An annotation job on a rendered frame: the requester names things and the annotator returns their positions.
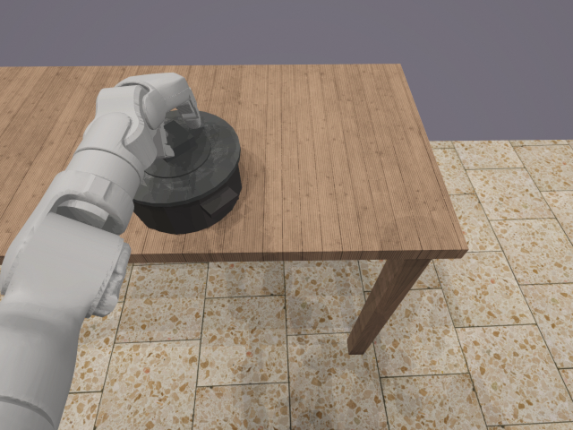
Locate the left robot upper arm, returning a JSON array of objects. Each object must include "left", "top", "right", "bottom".
[{"left": 0, "top": 212, "right": 131, "bottom": 430}]

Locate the table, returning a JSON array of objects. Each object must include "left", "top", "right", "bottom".
[{"left": 0, "top": 64, "right": 469, "bottom": 355}]

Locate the robot left forearm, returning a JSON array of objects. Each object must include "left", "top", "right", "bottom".
[{"left": 0, "top": 80, "right": 166, "bottom": 295}]

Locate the pot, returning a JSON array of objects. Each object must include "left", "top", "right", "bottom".
[{"left": 133, "top": 165, "right": 242, "bottom": 235}]

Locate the robot left hand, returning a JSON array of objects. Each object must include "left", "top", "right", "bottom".
[{"left": 117, "top": 73, "right": 201, "bottom": 159}]

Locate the lid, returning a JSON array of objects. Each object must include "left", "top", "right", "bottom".
[{"left": 133, "top": 110, "right": 241, "bottom": 207}]

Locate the knob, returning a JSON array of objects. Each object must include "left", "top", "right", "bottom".
[{"left": 163, "top": 120, "right": 196, "bottom": 163}]

